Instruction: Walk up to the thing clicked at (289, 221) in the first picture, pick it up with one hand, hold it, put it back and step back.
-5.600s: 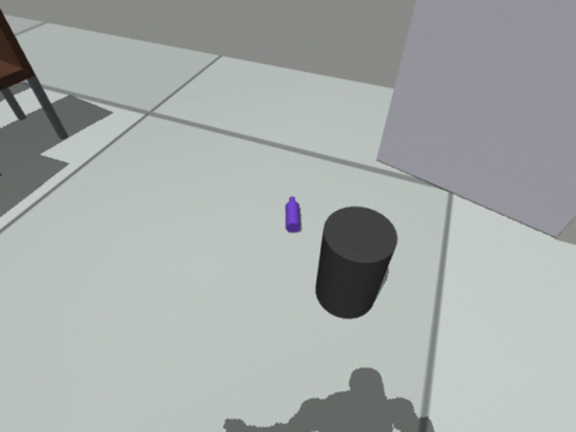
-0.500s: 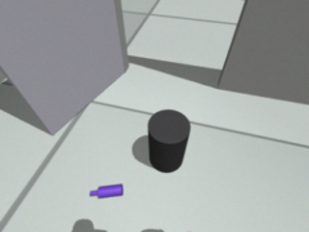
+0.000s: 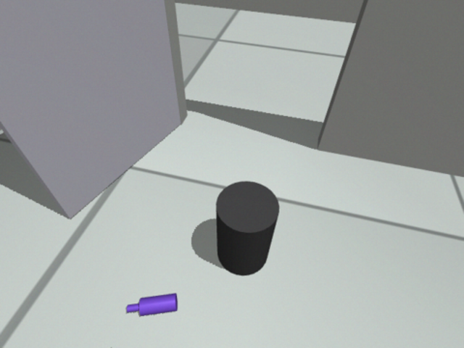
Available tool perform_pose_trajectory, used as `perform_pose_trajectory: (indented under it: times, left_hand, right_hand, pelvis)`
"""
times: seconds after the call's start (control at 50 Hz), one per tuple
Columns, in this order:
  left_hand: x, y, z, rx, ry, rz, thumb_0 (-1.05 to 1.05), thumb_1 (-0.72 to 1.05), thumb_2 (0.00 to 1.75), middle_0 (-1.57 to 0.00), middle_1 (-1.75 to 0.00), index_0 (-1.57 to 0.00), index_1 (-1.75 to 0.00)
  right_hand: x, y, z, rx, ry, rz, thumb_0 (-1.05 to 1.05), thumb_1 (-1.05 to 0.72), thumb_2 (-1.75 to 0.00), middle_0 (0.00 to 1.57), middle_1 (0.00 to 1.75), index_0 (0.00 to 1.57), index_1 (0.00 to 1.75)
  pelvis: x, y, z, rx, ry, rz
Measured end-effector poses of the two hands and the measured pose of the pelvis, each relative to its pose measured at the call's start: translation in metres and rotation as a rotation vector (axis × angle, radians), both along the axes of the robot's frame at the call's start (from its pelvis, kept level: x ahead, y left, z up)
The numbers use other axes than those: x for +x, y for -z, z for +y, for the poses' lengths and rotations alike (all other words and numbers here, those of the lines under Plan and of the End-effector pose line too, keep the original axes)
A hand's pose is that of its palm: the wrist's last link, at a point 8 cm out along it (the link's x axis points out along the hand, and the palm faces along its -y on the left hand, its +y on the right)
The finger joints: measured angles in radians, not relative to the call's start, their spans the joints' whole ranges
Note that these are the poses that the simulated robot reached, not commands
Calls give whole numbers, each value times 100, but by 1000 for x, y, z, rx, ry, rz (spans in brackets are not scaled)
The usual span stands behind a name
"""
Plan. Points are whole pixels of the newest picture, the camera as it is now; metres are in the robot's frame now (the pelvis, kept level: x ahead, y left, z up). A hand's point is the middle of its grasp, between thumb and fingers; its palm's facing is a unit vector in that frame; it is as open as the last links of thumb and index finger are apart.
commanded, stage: walk up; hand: left
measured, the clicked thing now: (152, 305) +0.44 +0.31 -0.74
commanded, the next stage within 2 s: stand in 0.70 s
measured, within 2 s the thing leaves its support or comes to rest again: neither
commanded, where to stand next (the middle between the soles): +0.05 +0.02 m, yaw -1 degrees
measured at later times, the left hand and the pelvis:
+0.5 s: hand out of the picture +0.10 +0.25 -0.14, palm faces +0.00 -0.94 -0.34, open 7.4 cm; pelvis +0.00 +0.00 +0.01, yaw +0 degrees
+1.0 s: hand out of the picture +0.07 +0.24 -0.15, palm faces -0.01 -0.94 -0.34, open 7.4 cm; pelvis -0.01 -0.01 +0.01, yaw +0 degrees
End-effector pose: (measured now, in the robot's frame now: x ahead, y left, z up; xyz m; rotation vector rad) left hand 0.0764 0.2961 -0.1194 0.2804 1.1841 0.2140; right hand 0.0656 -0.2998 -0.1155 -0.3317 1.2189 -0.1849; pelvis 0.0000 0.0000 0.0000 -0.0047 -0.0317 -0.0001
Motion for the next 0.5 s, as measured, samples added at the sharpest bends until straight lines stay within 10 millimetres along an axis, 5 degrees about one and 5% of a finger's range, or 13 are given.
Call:
perform_pose_trajectory:
  times: [0.24, 0.5]
  left_hand:
    - [31, -14, 3, 23, 27, -31, 1, 91, 90, -20, -30, -20, -30]
    - [17, -13, -3, 19, 16, 4, 1, 91, 90, -20, -30, -20, -30]
  right_hand:
    - [25, -3, 3, 13, 14, -50, 1, -91, -90, 20, 30, 21, 30]
    - [21, -1, 2, 27, 10, -34, 1, -91, -90, 20, 30, 21, 30]
  pelvis:
    - [6, -5, 2, 4, 2, -4]
    - [3, -7, -2, 6, 3, -12]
